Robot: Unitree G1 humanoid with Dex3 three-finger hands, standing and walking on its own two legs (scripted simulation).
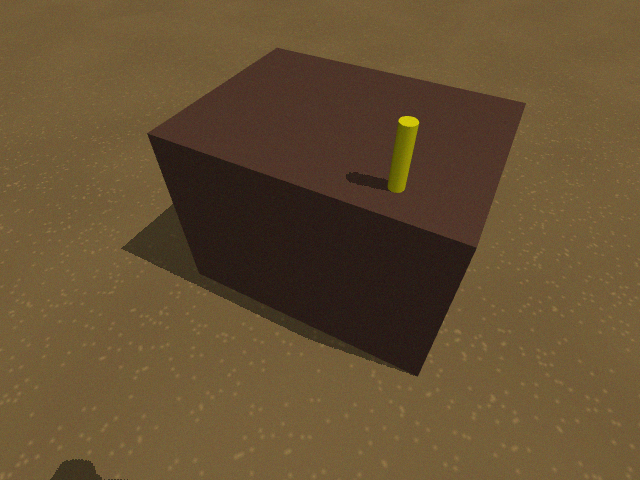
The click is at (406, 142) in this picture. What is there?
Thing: slim round
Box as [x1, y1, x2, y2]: [387, 116, 418, 192]
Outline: 411,116 403,116 399,118 387,185 388,188 394,192 402,191 405,186 418,125 418,120
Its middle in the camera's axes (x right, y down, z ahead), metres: +0.19 -0.20 +0.88
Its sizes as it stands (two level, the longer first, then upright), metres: 0.043 0.043 0.178
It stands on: a support 0.65 m high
